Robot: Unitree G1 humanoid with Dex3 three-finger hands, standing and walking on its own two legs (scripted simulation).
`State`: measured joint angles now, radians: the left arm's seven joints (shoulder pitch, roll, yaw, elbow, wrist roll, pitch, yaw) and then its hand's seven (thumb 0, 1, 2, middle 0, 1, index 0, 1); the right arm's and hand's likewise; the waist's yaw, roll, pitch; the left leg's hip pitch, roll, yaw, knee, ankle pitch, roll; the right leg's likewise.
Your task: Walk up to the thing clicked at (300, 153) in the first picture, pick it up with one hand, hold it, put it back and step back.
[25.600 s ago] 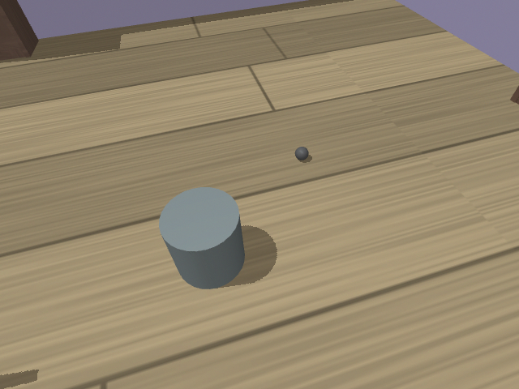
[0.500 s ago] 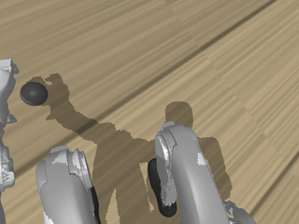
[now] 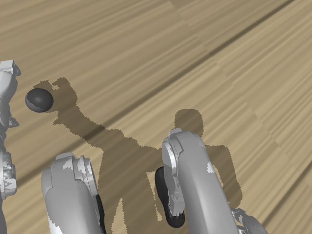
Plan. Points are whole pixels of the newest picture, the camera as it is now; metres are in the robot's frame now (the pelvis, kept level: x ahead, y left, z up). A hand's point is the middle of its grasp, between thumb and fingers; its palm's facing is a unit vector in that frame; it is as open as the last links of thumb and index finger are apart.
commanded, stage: rise first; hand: left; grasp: from above
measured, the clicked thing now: (39, 100) +0.51 +0.27 -0.29
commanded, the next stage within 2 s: approach in 0.40 s
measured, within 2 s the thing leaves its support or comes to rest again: neither
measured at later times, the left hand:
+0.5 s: hand (6, 101) +0.47 +0.31 -0.17, palm faces -0.43 -0.07 -0.90, open 14.0 cm
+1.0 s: hand (39, 81) +0.52 +0.23 -0.17, palm faces -0.36 -0.05 -0.93, open 13.7 cm
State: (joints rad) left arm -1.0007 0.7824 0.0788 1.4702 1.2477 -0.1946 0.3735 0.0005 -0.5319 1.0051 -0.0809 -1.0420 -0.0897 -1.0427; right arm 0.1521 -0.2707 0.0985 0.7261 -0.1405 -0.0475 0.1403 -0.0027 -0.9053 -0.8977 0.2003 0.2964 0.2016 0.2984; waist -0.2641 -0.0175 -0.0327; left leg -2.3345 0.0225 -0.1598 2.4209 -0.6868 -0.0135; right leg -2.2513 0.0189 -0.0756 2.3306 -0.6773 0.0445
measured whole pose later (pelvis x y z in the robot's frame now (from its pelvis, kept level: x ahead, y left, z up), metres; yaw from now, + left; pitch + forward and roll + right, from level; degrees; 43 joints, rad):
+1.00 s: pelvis +0.00 +0.00 -0.01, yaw -1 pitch +34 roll -8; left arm -1.15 0.74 0.07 1.61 1.28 -0.07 0.49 0.00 -0.49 1.00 -0.09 -1.09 -0.11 -1.08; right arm 0.19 -0.29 0.16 0.70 -0.16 -0.07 0.15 0.00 -0.90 -0.89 0.20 0.30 0.20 0.30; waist -0.37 -0.01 -0.02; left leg -2.36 0.04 -0.17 2.44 -0.68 -0.02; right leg -2.30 0.04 -0.08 2.34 -0.65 0.04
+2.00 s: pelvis +0.00 +0.00 -0.02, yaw -3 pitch +31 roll -10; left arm -1.13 0.90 0.07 1.71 1.29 -0.19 0.52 0.00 -0.48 0.97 -0.09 -1.02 -0.10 -1.02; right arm 0.19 -0.30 0.25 0.69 -0.22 -0.14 0.17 0.00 -0.89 -0.89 0.20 0.30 0.20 0.30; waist -0.40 -0.08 0.09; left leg -2.38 0.03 -0.21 2.51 -0.70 -0.02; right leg -2.29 0.05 -0.11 2.38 -0.66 0.05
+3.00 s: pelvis +0.00 +0.01 -0.02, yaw -6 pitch +29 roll -14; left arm -1.14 0.98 0.08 1.78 1.26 -0.16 0.63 0.00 -0.44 0.97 -0.11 -1.05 -0.12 -1.04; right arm 0.12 -0.35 0.31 0.65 -0.25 -0.25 0.27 0.00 -0.91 -0.90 0.20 0.30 0.20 0.30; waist -0.43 -0.14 0.18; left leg -2.35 0.04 -0.26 2.54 -0.73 -0.01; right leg -2.24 0.06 -0.15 2.37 -0.66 0.07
